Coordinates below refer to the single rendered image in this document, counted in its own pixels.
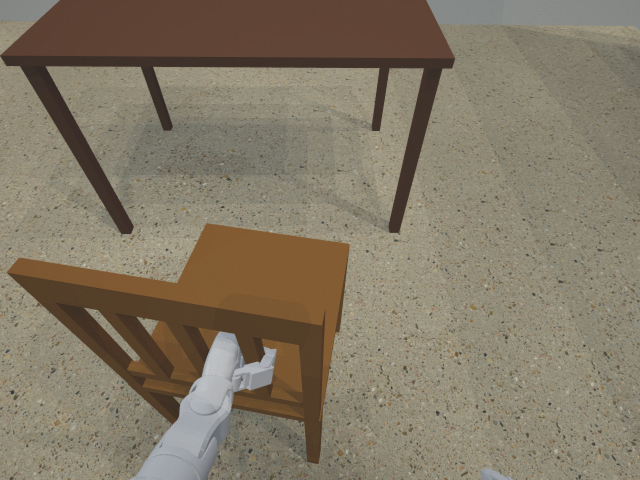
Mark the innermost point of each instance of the left robot hand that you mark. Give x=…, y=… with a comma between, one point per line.
x=225, y=357

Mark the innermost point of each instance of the table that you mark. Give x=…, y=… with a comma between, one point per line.
x=233, y=33

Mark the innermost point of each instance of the chair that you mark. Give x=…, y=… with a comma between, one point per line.
x=278, y=291

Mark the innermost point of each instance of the left robot forearm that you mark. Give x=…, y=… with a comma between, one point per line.
x=187, y=451

